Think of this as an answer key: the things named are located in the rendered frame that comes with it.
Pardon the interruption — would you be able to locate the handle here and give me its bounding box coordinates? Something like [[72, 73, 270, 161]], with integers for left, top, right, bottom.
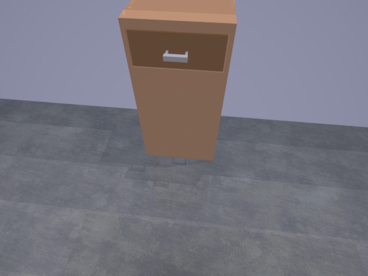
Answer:
[[163, 51, 188, 63]]

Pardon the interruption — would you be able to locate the cabinet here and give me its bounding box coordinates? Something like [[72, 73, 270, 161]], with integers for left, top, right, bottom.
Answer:
[[118, 0, 237, 161]]

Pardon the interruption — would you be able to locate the drawer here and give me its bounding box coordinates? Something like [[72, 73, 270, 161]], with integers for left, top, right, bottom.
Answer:
[[126, 29, 228, 72]]

